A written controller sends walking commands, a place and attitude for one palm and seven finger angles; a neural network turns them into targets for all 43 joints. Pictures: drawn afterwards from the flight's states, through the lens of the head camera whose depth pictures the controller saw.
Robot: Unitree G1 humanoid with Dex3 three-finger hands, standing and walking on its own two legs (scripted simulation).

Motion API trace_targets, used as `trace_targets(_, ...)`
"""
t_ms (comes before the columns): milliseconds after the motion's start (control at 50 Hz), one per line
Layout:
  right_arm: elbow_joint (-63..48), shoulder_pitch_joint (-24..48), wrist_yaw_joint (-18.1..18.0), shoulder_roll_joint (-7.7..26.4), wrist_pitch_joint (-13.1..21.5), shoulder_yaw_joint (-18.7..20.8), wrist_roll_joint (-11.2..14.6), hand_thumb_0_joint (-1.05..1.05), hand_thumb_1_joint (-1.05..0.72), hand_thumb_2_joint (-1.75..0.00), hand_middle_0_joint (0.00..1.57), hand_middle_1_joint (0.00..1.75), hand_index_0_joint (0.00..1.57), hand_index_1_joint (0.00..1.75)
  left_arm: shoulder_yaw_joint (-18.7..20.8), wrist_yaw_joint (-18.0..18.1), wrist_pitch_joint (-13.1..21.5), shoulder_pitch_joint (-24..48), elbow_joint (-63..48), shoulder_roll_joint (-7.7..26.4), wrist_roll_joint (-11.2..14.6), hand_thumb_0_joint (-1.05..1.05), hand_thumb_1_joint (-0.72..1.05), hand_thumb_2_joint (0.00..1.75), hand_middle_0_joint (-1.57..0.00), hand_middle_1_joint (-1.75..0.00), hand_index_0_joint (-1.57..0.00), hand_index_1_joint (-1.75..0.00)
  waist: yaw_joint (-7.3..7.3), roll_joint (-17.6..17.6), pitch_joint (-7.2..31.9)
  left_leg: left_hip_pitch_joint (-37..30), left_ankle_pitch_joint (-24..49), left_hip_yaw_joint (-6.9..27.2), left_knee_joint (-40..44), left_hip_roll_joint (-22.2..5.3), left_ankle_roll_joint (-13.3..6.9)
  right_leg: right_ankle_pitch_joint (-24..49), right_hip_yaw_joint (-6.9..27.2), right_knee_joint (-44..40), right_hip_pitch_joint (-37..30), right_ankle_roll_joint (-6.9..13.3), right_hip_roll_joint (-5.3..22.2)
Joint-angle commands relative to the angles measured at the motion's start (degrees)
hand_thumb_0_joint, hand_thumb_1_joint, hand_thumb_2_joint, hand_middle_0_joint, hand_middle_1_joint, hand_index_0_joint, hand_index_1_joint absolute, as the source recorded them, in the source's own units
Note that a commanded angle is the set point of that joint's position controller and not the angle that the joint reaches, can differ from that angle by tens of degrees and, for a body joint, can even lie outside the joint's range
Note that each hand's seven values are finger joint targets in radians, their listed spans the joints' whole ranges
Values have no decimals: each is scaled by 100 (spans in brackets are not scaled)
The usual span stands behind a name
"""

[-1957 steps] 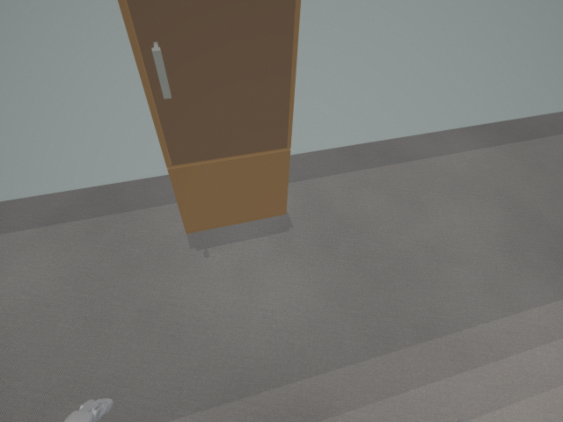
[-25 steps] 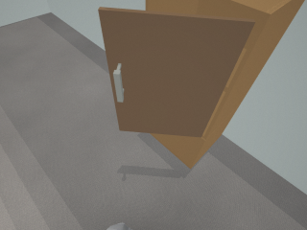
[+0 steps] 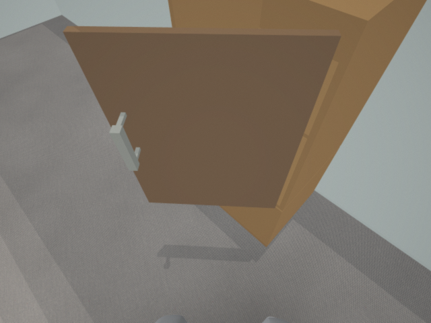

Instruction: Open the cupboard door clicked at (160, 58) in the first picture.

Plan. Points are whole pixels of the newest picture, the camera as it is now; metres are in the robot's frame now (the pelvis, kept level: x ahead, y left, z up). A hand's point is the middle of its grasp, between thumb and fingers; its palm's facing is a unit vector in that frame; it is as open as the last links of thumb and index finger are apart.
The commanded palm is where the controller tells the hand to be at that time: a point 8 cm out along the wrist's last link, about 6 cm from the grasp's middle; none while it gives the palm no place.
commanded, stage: come to a stop and stand still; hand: left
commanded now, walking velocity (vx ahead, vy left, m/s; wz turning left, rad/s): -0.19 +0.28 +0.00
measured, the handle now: (128, 142) +0.47 +0.22 +0.02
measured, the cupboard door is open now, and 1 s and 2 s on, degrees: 41 41 41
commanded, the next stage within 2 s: none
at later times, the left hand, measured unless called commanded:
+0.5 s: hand out of the picture -0.01 +0.27 -0.17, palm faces +0.07 -0.98 -0.19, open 7.4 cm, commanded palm none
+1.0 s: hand out of the picture -0.11 +0.25 -0.16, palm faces +0.00 -0.99 -0.17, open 7.3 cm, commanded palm none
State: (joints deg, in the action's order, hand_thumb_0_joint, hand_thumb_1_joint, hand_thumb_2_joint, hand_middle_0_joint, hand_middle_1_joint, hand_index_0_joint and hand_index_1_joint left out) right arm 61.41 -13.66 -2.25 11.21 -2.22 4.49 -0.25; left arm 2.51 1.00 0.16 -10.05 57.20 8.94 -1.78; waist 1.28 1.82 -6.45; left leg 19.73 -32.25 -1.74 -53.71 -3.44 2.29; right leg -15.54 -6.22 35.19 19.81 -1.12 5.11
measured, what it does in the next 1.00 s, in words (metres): steps to the left: left foot, then right foot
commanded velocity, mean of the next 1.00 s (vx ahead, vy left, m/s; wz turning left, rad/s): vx -0.01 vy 0.02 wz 0.00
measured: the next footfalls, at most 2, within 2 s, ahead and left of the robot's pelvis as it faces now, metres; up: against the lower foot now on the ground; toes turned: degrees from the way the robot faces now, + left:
left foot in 0.28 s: +0.01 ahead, +0.14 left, +0.00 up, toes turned +3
right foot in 0.74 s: -0.03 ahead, -0.02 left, +0.00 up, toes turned +0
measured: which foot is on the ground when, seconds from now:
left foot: up 0.00-0.26, down 0.28-1.00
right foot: down 0.00-0.30, up 0.32-0.72, down 0.74-1.00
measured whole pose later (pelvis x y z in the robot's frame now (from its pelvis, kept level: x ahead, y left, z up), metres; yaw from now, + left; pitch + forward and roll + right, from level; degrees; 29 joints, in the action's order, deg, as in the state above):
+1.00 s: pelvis -0.09 +0.09 +0.02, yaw -1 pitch -1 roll +0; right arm 66.8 -18.5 -1.2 6.4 -0.7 1.2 -0.5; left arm 0.7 2.4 -1.3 -19.0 64.1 7.2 -1.2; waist 1.3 -1.0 -0.9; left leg 13.1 -6.3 -7.9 -19.4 3.9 -5.2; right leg -17.3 -1.0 24.6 6.4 -1.0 2.1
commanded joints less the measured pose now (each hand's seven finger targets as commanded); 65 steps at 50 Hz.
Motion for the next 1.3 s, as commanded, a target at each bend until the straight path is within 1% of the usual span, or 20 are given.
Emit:
trace_targets(0, -325, -179, 56, 384, -11, 100, -21, 0, -90, -90, 20, 30, 20, 30, 290, 200, 7, -644, -170, 1054, 28, 0, 90, 90, -20, -30, -20, -30, -312, -1626, 990, 1128, 188, 354, -1696, 166, 99, 5514, 1265, -1026, -1650, 1171, 1703)
trace_targets(60, -450, 104, 133, 325, -76, 81, -47, 0, -90, -90, 20, 30, 20, 30, 366, 243, -35, -435, -347, 1152, 9, 0, 90, 90, -20, -30, -20, -30, -335, -1036, 1054, 943, 499, 335, -1256, 130, 152, 4296, 1130, -1167, -1320, 1185, 1723)
trace_targets(180, -598, -16, 202, 194, 12, 46, -28, 0, -90, -90, 20, 30, 20, 30, 389, 185, -94, -173, -526, 1281, -68, 0, 90, 90, -20, -30, -20, -30, -240, -1380, 1038, 53, 716, -15, 754, 208, 71, 2434, 1136, -1248, -772, 1012, 1462)
trace_targets(220, -504, -417, 190, 200, 80, 51, -31, 0, -90, -90, 20, 30, 20, 30, 391, 151, -138, -5, -543, 1267, -33, 0, 90, 90, -20, -30, -20, -30, -35, -1383, 1057, -757, 1476, -256, 1965, 298, 47, 1537, 1046, -1010, -326, 737, 1262)
trace_targets(240, -453, -596, 195, 291, 117, 56, -31, 0, -90, -90, 20, 30, 20, 30, 356, 126, -180, 1, -564, 1170, 2, 0, 90, 90, -20, -30, -20, -30, 46, -989, 1039, -1331, 1991, -216, 2669, 271, 6, 925, 892, -658, 77, 510, 989)
trace_targets(260, -501, -619, 191, 665, 162, 110, -67, 0, -90, -90, 20, 30, 20, 30, 284, 103, -248, -88, -636, 881, 51, 0, 90, 90, -20, -30, -20, -30, 74, 348, 931, -1435, 1947, 761, 3298, -501, -248, -392, 464, 116, 717, 178, 413)
trace_targets(280, -711, -424, 181, 1139, 164, 184, -137, 0, -90, -90, 20, 30, 20, 30, 218, 107, -300, -18, -752, 533, 73, 0, 90, 90, -20, -30, -20, -30, 119, 1923, 561, -466, 2333, 2087, 4097, -1669, -774, -1830, 128, 1326, 993, -151, -275)
trace_targets(300, -851, -13, 172, 1141, 111, 143, -179, 0, -90, -90, 20, 30, 20, 30, 227, 121, -342, 134, -742, 673, 62, 0, 90, 90, -20, -30, -20, -30, 82, 1474, 344, 546, 1907, 2084, 4218, -1803, -1180, -1752, 745, 2059, 531, -37, -155)
trace_targets(340, -901, 418, 59, 738, 189, 21, -184, 0, -90, -90, 20, 30, 20, 30, 277, 87, -360, -113, -508, 689, -11, 0, 90, 90, -20, -30, -20, -30, -212, 1093, 163, 474, 2015, 1523, 4197, -1233, -1008, -1087, 953, 2797, 665, 23, -216)
trace_targets(360, -925, 505, 44, 661, 204, -33, -174, 0, -90, -90, 20, 30, 20, 30, 286, 67, -332, -349, -381, 719, -18, 0, 90, 90, -20, -30, -20, -30, -287, 682, 263, 112, 2262, 1214, 4006, -1038, -968, -782, 947, 3056, 821, 20, -260)
trace_targets(400, -870, 338, 28, 555, 258, -78, -116, 0, -90, -90, 20, 30, 20, 30, 244, 63, -280, -599, -193, 666, 8, 0, 90, 90, -20, -30, -20, -30, -292, 468, 617, -604, 2845, 815, 3888, -781, -899, -488, 884, 2984, 845, -70, -267)
trace_targets(560, -380, -469, -33, 505, 294, -83, -79, 0, -90, -90, 20, 30, 20, 30, 34, 97, -236, -463, -68, 490, 57, 0, 90, 90, -20, -30, -20, -30, 42, 429, 908, -1872, 3644, 1267, 4004, -1126, -1177, -1195, 628, 457, 54, -68, -181)
trace_targets(640, -202, -417, -1, 481, 283, -100, -57, 0, -90, -90, 20, 30, 20, 30, -7, 130, -218, -940, 257, 448, 68, 0, 90, 90, -20, -30, -20, -30, -116, 240, 822, -1415, 2744, 1280, 4140, -920, -928, -529, 555, -859, -768, 98, -213)
trace_targets(680, -117, -393, 16, 367, 286, -140, -16, 0, -90, -90, 20, 30, 20, 30, -12, 157, -157, -1208, 432, 488, 71, 0, 90, 90, -20, -30, -20, -30, -164, -62, 705, -875, 2330, 957, 4070, -593, -497, 280, 686, -1643, -1407, 233, -78)
trace_targets(720, -41, -393, 45, 239, 290, -191, -7, 0, -90, -90, 20, 30, 20, 30, -29, 175, -117, -1248, 498, 549, 84, 0, 90, 90, -20, -30, -20, -30, -122, -162, 460, -821, 2058, 625, 3963, -231, -182, 184, 1040, -1707, -1110, 472, 259)
trace_targets(740, 21, -463, 56, 177, 301, -214, -13, 0, -90, -90, 20, 30, 20, 30, -39, 184, -107, -1184, 498, 580, 91, 0, 90, 90, -20, -30, -20, -30, -92, 18, 365, -888, 2070, 672, 3998, -206, -140, 120, 1033, -1673, -933, 510, 321)
trace_targets(800, 165, -541, 67, 271, 281, -195, -35, 0, -90, -90, 20, 30, 20, 30, -80, 174, -65, -1195, 568, 422, 92, 0, 90, 90, -20, -30, -20, -30, -53, -606, 442, -1230, 2050, 579, 3898, -237, -311, 68, 923, -1622, -729, 346, 143)
trace_targets(980, 358, -648, 75, 197, 186, -178, -55, 0, -90, -90, 20, 30, 20, 30, -81, 183, -113, -1673, 671, 236, 51, 0, 90, 90, -20, -30, -20, -30, -154, 13, -128, -435, 414, 816, 4547, -305, -353, -667, 745, -1417, -552, 299, -101)
trace_targets(1140, 402, -776, 58, 19, 207, -166, -37, 0, -90, -90, 20, 30, 20, 30, -92, 193, -21, -1866, 733, 99, 50, 0, 90, 90, -20, -30, -20, -30, -80, -385, 118, -885, 1081, 628, 4108, -229, -380, -743, 982, -1701, -226, 357, 11)
trace_targets(1280, 419, -768, 41, -67, 233, -218, -25, 0, -90, -90, 20, 30, 20, 30, -132, 199, 26, -1966, 780, 12, 64, 0, 90, 90, -20, -30, -20, -30, -42, -219, -33, -916, 1295, 646, 3991, -261, -427, -608, 1080, -1765, -72, 351, 35)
